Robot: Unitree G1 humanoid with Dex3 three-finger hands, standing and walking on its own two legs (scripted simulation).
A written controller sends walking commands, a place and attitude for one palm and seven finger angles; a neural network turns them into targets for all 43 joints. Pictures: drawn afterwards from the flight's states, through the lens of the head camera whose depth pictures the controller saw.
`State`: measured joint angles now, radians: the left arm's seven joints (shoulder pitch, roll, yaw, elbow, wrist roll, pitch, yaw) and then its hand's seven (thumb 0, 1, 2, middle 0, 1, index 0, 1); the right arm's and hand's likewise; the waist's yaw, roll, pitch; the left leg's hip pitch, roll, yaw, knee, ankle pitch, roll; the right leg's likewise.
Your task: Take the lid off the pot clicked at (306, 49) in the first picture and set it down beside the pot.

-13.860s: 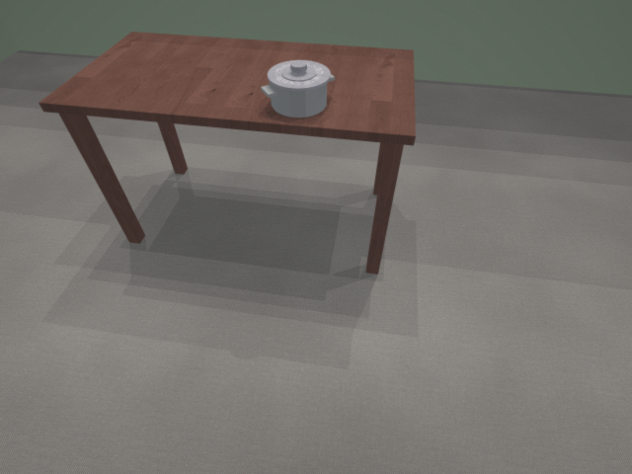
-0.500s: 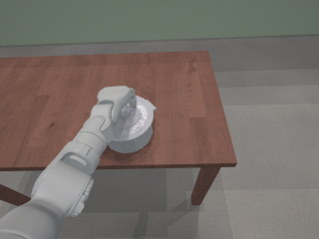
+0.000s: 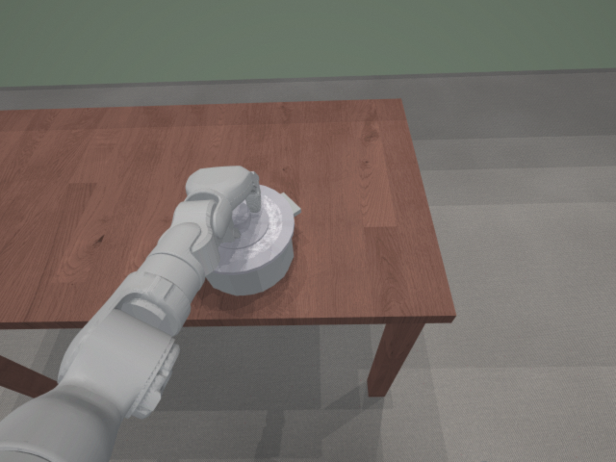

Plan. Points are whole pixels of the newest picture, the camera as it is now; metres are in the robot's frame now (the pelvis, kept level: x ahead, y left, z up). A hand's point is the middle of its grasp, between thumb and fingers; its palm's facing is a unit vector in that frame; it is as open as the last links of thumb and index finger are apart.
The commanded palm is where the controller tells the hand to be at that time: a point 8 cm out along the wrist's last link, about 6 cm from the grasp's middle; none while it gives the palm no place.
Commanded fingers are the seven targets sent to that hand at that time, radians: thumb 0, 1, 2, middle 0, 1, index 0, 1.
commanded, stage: close the fingers and squeeze the knob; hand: left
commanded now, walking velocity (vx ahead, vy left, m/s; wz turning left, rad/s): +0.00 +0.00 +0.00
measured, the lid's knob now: (235, 216) +0.48 +0.10 +0.01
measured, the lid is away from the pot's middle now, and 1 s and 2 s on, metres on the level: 0.00 0.00 0.02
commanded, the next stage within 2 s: lift the lid straight up in 0.50 s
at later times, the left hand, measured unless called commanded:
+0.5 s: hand (228, 220) +0.45 +0.11 +0.04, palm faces -0.35 -0.04 -0.93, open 7.7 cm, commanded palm +0.44 +0.11 +0.10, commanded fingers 0.00 0.65 0.90 -0.87 -1.06 -0.84 -1.04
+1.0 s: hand (226, 211) +0.45 +0.10 +0.06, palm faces -0.32 -0.04 -0.95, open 7.6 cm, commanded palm +0.44 +0.11 +0.13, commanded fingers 0.00 0.67 0.92 -0.88 -1.07 -0.85 -1.05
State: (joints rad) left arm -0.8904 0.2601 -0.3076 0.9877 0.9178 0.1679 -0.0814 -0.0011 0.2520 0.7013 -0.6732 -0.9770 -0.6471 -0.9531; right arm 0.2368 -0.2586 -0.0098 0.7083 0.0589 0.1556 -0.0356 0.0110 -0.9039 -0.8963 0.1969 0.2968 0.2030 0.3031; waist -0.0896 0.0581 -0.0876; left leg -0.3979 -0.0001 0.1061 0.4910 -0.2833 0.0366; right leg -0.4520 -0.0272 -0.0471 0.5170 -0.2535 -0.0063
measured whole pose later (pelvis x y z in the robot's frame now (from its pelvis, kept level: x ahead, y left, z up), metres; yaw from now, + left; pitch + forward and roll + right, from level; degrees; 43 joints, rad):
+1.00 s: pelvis +0.00 +0.00 +0.00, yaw +0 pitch +9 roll +0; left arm -0.89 0.25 -0.34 0.93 0.90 0.20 -0.10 -0.01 0.24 0.71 -0.69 -0.97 -0.66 -0.95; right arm 0.21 -0.25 0.00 0.72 0.06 0.14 -0.03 0.01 -0.90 -0.90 0.20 0.30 0.20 0.30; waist -0.08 0.07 -0.08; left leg -0.35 -0.01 0.10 0.47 -0.27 0.04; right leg -0.41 -0.03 -0.05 0.50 -0.25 0.00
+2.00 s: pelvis +0.00 +0.01 +0.01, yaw +1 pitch +7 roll +1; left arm -1.04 0.28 -0.36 0.86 0.88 0.27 -0.24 -0.01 0.24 0.71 -0.69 -0.97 -0.66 -0.95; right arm 0.18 -0.26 0.02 0.70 0.06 0.12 -0.02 0.01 -0.90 -0.90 0.20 0.30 0.20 0.30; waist -0.06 0.07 -0.06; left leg -0.29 -0.03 0.08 0.42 -0.25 0.05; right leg -0.34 -0.05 -0.06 0.46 -0.24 0.01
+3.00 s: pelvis +0.00 +0.01 +0.01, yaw +2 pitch +6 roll +0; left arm -1.07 0.38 -0.32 0.80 0.89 0.27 -0.37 -0.01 0.24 0.71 -0.70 -0.98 -0.66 -0.95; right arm 0.19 -0.28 0.03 0.67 0.07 0.11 -0.03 0.01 -0.90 -0.90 0.20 0.30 0.20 0.30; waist -0.06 0.07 -0.05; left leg -0.26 -0.03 0.07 0.39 -0.23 0.05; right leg -0.31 -0.05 -0.07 0.43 -0.22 0.01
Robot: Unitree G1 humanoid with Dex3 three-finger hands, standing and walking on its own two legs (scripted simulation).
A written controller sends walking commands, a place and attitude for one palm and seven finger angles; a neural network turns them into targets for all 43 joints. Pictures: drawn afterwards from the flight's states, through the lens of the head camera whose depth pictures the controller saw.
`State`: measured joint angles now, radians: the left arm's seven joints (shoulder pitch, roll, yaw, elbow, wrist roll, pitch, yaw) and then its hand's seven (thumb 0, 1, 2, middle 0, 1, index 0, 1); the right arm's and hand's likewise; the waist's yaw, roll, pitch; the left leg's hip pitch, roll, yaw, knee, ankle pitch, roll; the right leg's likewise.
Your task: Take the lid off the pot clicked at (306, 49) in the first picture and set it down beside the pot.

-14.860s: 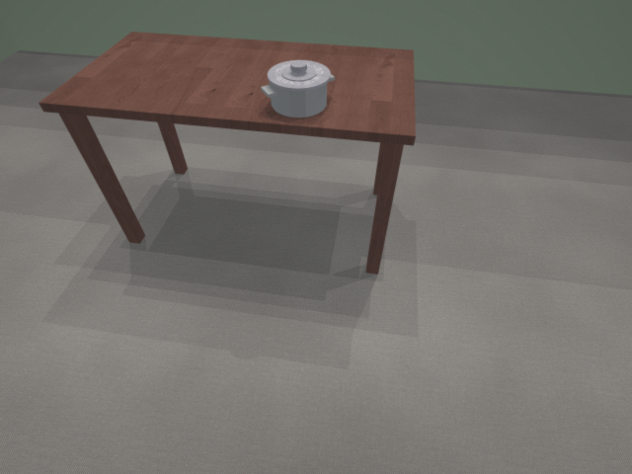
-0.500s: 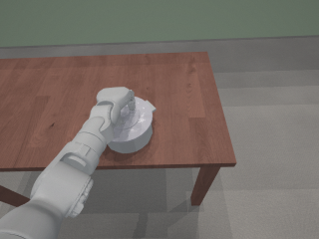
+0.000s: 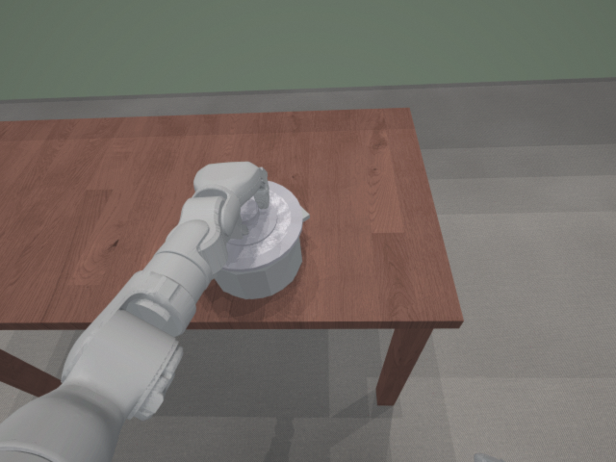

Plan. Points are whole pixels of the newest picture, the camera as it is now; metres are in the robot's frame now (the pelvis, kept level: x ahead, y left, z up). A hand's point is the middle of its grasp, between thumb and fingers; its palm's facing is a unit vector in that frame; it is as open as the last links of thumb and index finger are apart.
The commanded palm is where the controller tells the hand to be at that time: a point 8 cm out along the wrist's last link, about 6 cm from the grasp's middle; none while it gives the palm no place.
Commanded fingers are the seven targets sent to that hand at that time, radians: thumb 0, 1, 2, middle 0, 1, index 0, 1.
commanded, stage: lift the lid straight up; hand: left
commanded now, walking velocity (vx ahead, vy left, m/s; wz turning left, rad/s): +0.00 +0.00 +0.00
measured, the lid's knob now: (244, 212) +0.48 +0.09 +0.04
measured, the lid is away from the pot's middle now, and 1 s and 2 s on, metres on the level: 0.00 0.02 0.04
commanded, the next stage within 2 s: move the lid sideways beside the pot in 1.60 s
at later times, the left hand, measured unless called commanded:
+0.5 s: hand (236, 191) +0.46 +0.09 +0.10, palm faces -0.29 -0.02 -0.96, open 7.6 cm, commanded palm +0.45 +0.10 +0.17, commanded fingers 0.00 0.67 0.92 -0.88 -1.07 -0.85 -1.05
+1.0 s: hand (223, 168) +0.46 +0.10 +0.14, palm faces -0.25 -0.03 -0.97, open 7.6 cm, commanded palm +0.45 +0.10 +0.21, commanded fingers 0.00 0.67 0.92 -0.88 -1.07 -0.85 -1.05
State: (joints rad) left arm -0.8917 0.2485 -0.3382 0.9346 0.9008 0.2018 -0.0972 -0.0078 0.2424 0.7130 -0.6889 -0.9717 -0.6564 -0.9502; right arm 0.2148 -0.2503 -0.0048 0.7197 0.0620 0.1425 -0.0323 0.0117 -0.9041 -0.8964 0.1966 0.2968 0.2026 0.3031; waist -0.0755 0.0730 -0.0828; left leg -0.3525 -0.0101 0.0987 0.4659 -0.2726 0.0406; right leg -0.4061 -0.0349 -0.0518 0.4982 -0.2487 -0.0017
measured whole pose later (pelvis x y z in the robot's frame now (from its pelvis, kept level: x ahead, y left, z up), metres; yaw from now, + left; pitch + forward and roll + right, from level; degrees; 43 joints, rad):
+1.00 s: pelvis +0.00 +0.00 +0.00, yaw +1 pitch +7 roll +1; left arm -1.04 0.28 -0.36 0.86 0.88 0.27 -0.24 -0.01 0.24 0.71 -0.69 -0.97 -0.66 -0.95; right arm 0.18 -0.26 0.02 0.70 0.06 0.12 -0.02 0.01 -0.90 -0.90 0.20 0.30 0.20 0.30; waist -0.06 0.07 -0.06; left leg -0.29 -0.03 0.08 0.42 -0.25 0.05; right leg -0.34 -0.05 -0.06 0.46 -0.24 0.01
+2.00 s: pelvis +0.00 +0.00 +0.01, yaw +1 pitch +6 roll +0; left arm -1.07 0.38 -0.32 0.80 0.89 0.27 -0.37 -0.01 0.24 0.71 -0.70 -0.98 -0.66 -0.95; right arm 0.19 -0.28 0.03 0.67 0.07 0.11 -0.03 0.01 -0.90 -0.90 0.20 0.30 0.20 0.30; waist -0.06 0.07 -0.05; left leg -0.26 -0.03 0.07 0.39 -0.23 0.05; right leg -0.31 -0.05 -0.07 0.43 -0.22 0.01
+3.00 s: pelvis +0.00 +0.02 +0.01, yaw +2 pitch +8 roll -1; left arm -1.07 0.59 -0.20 0.85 0.92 0.09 -0.44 -0.02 0.24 0.71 -0.70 -0.98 -0.65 -0.95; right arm 0.21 -0.29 0.02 0.67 0.07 0.15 -0.03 0.01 -0.90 -0.90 0.20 0.30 0.20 0.30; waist -0.07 0.06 -0.03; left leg -0.31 -0.04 0.05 0.42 -0.24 0.07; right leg -0.33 -0.06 -0.09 0.40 -0.20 0.02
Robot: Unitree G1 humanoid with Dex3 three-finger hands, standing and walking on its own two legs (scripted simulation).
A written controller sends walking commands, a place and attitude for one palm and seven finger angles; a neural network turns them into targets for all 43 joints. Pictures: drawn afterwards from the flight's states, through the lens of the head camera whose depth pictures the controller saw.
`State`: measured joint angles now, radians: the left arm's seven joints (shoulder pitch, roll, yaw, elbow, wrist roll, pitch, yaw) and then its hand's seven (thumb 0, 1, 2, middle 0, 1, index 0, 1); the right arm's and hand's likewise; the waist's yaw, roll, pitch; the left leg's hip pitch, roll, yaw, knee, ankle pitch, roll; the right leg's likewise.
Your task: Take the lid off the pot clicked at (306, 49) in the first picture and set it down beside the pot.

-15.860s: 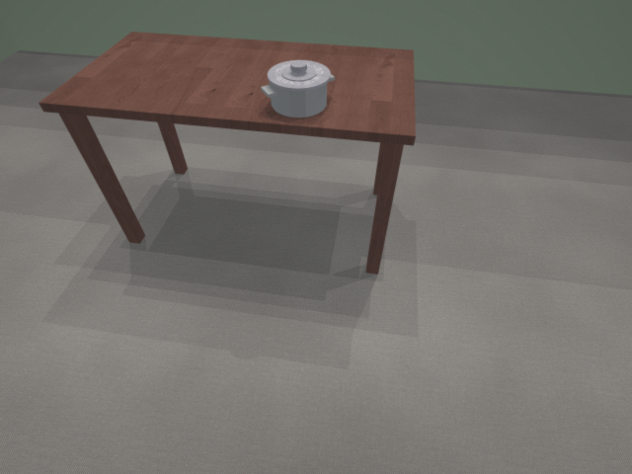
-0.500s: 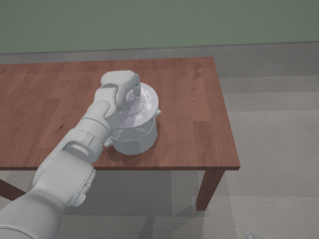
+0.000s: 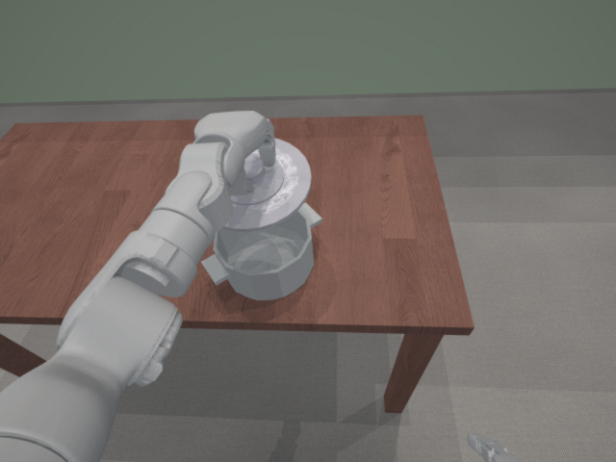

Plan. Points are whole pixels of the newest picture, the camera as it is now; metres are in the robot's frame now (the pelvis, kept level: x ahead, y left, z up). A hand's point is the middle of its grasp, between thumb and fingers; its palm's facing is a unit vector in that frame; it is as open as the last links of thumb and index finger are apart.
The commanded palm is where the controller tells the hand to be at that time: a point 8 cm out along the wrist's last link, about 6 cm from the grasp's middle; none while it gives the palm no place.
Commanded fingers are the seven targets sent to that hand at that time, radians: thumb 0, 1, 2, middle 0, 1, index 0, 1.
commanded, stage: lift the lid straight up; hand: left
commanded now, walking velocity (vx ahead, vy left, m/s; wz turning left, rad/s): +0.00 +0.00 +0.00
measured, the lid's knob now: (248, 169) +0.50 +0.08 +0.11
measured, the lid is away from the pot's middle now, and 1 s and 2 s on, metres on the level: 0.02 0.04 0.15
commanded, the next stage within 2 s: move the lid sideways beside the pot in 0.60 s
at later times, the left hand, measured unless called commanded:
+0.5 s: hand (237, 148) +0.47 +0.08 +0.17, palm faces -0.24 -0.01 -0.97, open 7.7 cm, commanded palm +0.45 +0.09 +0.24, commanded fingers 0.00 0.67 0.92 -0.88 -1.07 -0.85 -1.05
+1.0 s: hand (208, 152) +0.46 +0.12 +0.17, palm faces -0.25 -0.02 -0.97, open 7.7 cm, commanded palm +0.45 +0.13 +0.24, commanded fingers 0.00 0.67 0.92 -0.88 -1.07 -0.85 -1.05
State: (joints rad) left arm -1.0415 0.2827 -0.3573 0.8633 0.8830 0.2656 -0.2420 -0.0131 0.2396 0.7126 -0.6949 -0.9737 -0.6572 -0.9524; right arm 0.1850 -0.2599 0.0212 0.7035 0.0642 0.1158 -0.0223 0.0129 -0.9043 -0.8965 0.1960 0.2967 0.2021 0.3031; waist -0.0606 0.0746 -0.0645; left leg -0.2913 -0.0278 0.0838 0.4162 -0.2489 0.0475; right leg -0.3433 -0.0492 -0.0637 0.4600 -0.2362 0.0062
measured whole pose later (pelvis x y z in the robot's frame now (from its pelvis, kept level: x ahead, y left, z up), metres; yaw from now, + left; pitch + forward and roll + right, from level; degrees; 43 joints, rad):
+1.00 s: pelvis +0.00 +0.00 +0.00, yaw +0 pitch +6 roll +0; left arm -1.07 0.38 -0.32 0.80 0.89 0.27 -0.37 -0.01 0.24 0.71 -0.70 -0.98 -0.66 -0.95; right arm 0.19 -0.28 0.03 0.67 0.07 0.11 -0.03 0.01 -0.90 -0.90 0.20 0.30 0.20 0.30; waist -0.06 0.07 -0.05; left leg -0.26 -0.03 0.07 0.39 -0.23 0.05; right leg -0.31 -0.05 -0.07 0.43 -0.22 0.01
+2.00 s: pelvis +0.00 +0.01 +0.00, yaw +1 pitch +8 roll -1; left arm -1.07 0.59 -0.20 0.85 0.92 0.09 -0.44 -0.02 0.24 0.71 -0.70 -0.98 -0.65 -0.95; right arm 0.21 -0.29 0.02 0.67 0.07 0.15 -0.03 0.01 -0.90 -0.90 0.20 0.30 0.20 0.30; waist -0.07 0.06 -0.03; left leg -0.31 -0.04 0.05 0.42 -0.24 0.07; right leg -0.33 -0.06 -0.09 0.40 -0.20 0.02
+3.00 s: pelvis +0.00 +0.03 +0.00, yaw +2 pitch +10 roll -2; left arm -1.10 0.76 -0.12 0.94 0.91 -0.10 -0.48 -0.02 0.24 0.71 -0.70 -0.98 -0.65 -0.95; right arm 0.23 -0.29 0.01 0.70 0.08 0.19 -0.04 0.01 -0.90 -0.90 0.20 0.30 0.20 0.30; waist -0.07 0.03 -0.03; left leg -0.38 -0.05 0.04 0.46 -0.26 0.09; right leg -0.36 -0.06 -0.10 0.38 -0.19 0.03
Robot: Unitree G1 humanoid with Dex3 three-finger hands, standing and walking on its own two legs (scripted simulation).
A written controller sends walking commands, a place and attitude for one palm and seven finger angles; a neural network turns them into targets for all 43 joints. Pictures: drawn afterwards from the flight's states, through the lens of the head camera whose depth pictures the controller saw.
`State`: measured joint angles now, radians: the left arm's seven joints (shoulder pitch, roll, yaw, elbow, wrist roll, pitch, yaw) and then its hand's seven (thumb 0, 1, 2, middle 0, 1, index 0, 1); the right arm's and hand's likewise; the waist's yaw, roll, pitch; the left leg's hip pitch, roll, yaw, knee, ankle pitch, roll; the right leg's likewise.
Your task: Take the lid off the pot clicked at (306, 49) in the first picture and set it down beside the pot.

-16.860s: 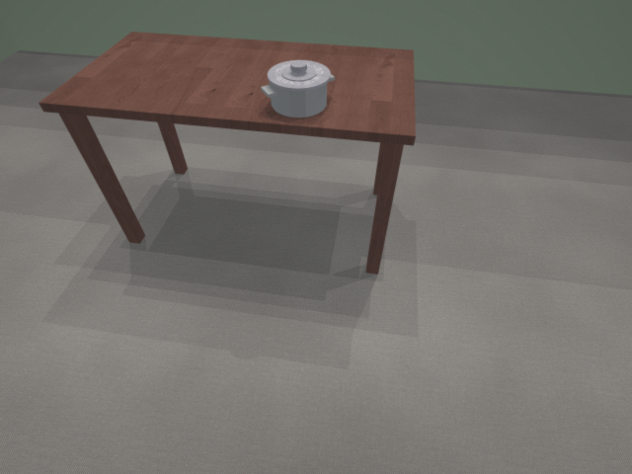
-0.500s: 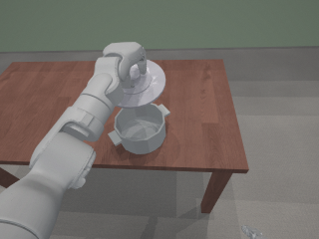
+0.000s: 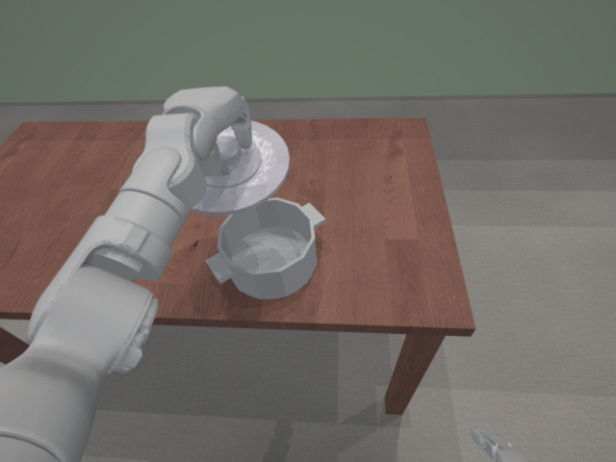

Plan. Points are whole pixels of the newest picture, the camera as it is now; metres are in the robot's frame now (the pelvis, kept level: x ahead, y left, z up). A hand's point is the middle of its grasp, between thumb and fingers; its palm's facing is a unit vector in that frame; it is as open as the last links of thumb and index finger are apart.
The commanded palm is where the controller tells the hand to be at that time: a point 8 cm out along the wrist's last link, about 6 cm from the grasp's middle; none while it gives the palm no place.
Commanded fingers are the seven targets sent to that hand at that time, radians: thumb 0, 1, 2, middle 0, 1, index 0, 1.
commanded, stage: move the lid sideways beside the pot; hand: left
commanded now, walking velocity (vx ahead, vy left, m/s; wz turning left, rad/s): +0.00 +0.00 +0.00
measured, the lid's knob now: (223, 151) +0.50 +0.11 +0.15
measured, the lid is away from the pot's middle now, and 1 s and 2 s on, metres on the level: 0.04 0.15 0.24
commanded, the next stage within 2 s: lower the lid onto the table in 1.76 s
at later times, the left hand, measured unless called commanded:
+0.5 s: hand (172, 152) +0.47 +0.17 +0.17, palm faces -0.29 -0.02 -0.96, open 7.7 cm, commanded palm +0.46 +0.18 +0.24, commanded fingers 0.00 0.67 0.92 -0.88 -1.07 -0.85 -1.05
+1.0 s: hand (135, 155) +0.47 +0.22 +0.17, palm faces -0.31 -0.02 -0.95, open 7.7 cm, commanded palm +0.47 +0.23 +0.24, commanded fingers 0.00 0.67 0.92 -0.88 -1.07 -0.85 -1.05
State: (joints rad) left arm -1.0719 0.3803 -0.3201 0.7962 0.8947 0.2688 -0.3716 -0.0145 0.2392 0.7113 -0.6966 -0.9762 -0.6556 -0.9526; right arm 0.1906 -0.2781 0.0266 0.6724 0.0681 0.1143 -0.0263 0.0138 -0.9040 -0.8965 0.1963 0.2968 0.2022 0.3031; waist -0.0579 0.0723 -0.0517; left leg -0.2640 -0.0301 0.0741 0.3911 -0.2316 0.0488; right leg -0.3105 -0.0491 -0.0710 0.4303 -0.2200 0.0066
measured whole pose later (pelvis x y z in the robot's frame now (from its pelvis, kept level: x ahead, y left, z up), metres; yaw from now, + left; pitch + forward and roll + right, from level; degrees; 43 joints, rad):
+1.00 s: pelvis +0.00 +0.01 +0.00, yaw +1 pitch +8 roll -1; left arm -1.07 0.59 -0.20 0.85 0.92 0.09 -0.44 -0.02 0.24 0.71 -0.70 -0.98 -0.65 -0.95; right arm 0.21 -0.29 0.02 0.67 0.07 0.15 -0.03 0.01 -0.90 -0.90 0.20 0.30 0.20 0.30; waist -0.07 0.06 -0.03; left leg -0.31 -0.04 0.05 0.42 -0.24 0.07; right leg -0.33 -0.06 -0.09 0.40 -0.20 0.02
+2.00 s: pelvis +0.00 +0.03 +0.00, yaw +2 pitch +10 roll -2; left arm -1.10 0.76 -0.12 0.94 0.91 -0.10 -0.48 -0.02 0.24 0.71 -0.70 -0.98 -0.65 -0.95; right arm 0.23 -0.29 0.01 0.70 0.08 0.19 -0.04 0.01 -0.90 -0.90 0.20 0.30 0.20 0.30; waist -0.07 0.03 -0.03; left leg -0.38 -0.05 0.04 0.46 -0.26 0.09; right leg -0.36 -0.06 -0.10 0.38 -0.19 0.03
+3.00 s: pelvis +0.01 +0.02 -0.01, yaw +1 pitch +12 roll -2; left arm -0.96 0.75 -0.07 0.98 0.93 -0.18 -0.39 -0.02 0.24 0.71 -0.70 -0.98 -0.65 -0.95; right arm 0.22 -0.29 0.01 0.70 0.08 0.20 -0.08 0.01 -0.90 -0.90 0.20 0.30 0.21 0.30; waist -0.08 0.03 -0.03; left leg -0.43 -0.02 0.04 0.51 -0.28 0.07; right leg -0.41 -0.03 -0.08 0.42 -0.21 0.02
